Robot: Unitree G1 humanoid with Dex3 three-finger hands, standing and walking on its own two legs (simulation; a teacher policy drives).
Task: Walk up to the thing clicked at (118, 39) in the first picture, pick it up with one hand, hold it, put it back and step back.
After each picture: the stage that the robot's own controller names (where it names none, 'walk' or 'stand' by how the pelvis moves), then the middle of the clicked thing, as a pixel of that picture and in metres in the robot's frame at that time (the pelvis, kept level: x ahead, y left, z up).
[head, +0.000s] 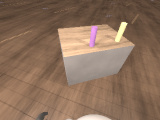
stand; (120, 32) +1.16 -0.39 +0.02
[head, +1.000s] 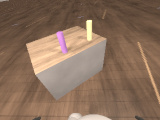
walk; (89, 30) +1.10 +0.10 +0.06
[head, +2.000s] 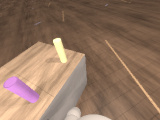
walk; (60, 51) +0.61 +0.31 +0.04
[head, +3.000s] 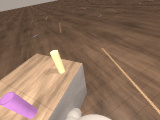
walk; (58, 62) +0.54 +0.33 +0.03
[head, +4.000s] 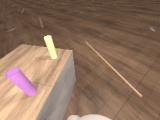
walk; (51, 48) +0.68 +0.43 +0.05
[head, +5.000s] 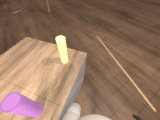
stand; (63, 51) +0.51 +0.30 +0.05
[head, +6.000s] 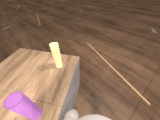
walk; (56, 56) +0.52 +0.34 +0.04
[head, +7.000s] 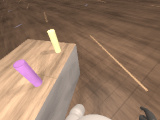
walk; (54, 42) +0.72 +0.45 +0.05
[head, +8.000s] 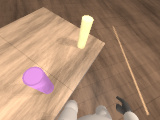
stand; (83, 34) +0.60 +0.19 +0.05
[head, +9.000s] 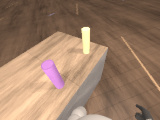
stand; (86, 41) +0.69 +0.13 +0.07
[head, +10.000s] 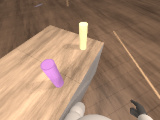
stand; (83, 37) +0.69 +0.17 +0.05
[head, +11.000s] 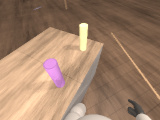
stand; (83, 38) +0.70 +0.18 +0.06
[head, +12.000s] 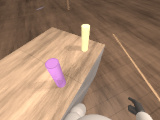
stand; (85, 39) +0.70 +0.17 +0.06
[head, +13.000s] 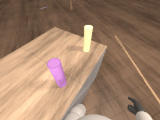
stand; (87, 40) +0.70 +0.14 +0.05
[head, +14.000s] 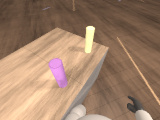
stand; (88, 41) +0.70 +0.12 +0.05
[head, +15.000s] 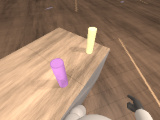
stand; (90, 41) +0.70 +0.11 +0.05
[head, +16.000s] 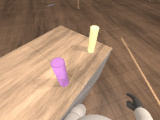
stand; (92, 40) +0.70 +0.09 +0.05
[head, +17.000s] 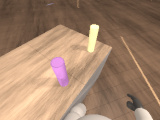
stand; (92, 39) +0.70 +0.10 +0.05
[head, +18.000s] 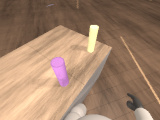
stand; (92, 40) +0.70 +0.10 +0.05
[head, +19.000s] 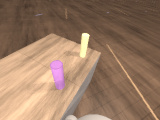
stand; (83, 46) +0.72 +0.09 +0.04
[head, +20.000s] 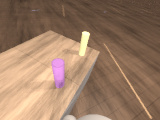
stand; (83, 44) +0.73 +0.09 +0.04
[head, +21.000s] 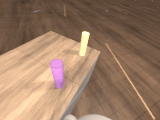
stand; (83, 44) +0.72 +0.09 +0.04
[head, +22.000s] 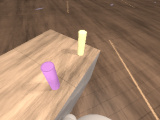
stand; (81, 44) +0.70 +0.11 +0.03
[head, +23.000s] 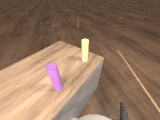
rise first; (85, 51) +0.71 +0.13 +0.04
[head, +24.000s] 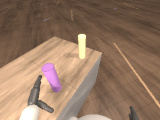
go down; (82, 47) +0.69 +0.12 +0.04
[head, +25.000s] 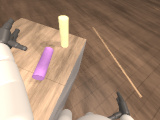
go down; (64, 33) +0.69 +0.14 +0.07
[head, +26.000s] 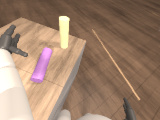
approach; (64, 34) +0.68 +0.16 +0.08
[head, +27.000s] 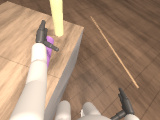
close in; (57, 19) +0.72 +0.17 +0.12
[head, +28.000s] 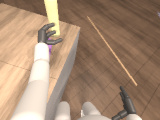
close; (53, 19) +0.72 +0.17 +0.12
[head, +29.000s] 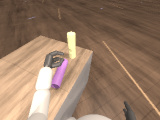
lift; (71, 46) +0.66 +0.16 +0.07
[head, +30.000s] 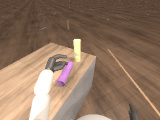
lift; (77, 51) +0.71 +0.15 +0.05
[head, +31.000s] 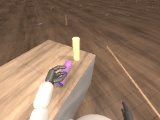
hold; (76, 49) +0.70 +0.15 +0.04
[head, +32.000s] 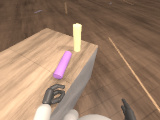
hold; (77, 39) +0.70 +0.15 +0.09
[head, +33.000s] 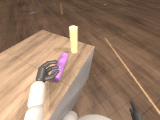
go down; (73, 40) +0.70 +0.15 +0.09
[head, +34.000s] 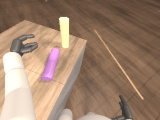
go down; (64, 34) +0.70 +0.16 +0.08
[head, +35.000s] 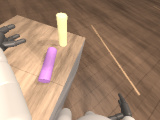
go down; (62, 32) +0.69 +0.15 +0.08
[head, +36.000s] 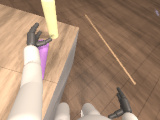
go down; (51, 21) +0.69 +0.18 +0.11
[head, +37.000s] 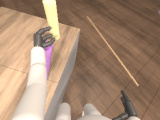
lift; (53, 22) +0.70 +0.18 +0.11
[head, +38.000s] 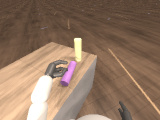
hold; (78, 50) +0.71 +0.15 +0.06
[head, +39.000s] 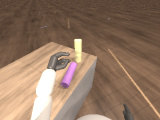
hold; (78, 51) +0.70 +0.15 +0.05
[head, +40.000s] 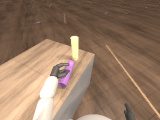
stand; (75, 49) +0.69 +0.16 +0.04
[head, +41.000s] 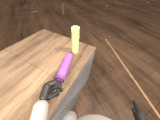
crouch; (75, 40) +0.69 +0.15 +0.09
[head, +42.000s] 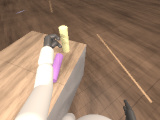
crouch; (64, 40) +0.71 +0.18 +0.06
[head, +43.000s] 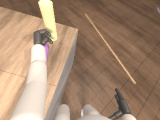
lower; (50, 23) +0.68 +0.18 +0.09
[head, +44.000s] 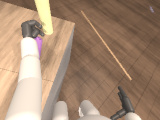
lower; (44, 15) +0.70 +0.19 +0.12
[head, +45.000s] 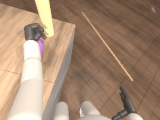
lower; (46, 17) +0.70 +0.19 +0.12
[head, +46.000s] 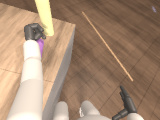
lower; (45, 17) +0.70 +0.19 +0.12
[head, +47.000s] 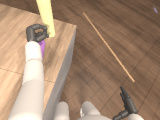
loosen; (47, 18) +0.70 +0.19 +0.12
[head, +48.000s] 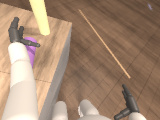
withdraw; (40, 15) +0.70 +0.20 +0.12
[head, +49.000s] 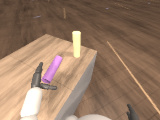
sink last; (76, 45) +0.67 +0.17 +0.07
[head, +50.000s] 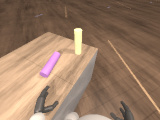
stand; (78, 42) +0.70 +0.17 +0.07
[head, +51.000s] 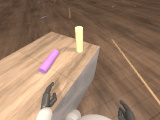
stand; (79, 40) +0.73 +0.17 +0.09
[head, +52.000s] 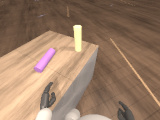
stand; (78, 39) +0.73 +0.17 +0.09
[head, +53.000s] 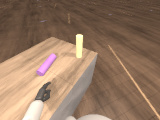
stand; (79, 47) +0.73 +0.15 +0.04
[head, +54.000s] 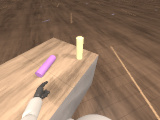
stand; (79, 48) +0.71 +0.15 +0.02
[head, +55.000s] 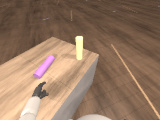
stand; (79, 48) +0.69 +0.16 +0.02
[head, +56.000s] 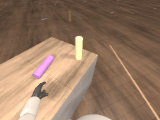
walk; (78, 49) +0.69 +0.16 +0.02
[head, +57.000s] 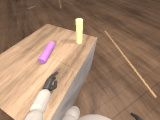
walk; (79, 32) +0.84 +0.11 +0.04
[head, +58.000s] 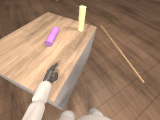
walk; (81, 19) +1.02 +0.10 +0.06
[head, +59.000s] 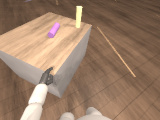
walk; (78, 17) +1.21 +0.13 +0.05
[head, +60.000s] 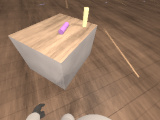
stand; (85, 17) +1.35 +0.11 +0.04
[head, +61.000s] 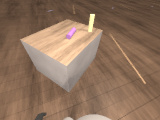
stand; (91, 23) +1.35 +0.04 +0.02
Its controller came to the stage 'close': yes
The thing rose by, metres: 0.00
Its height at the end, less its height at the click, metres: +0.00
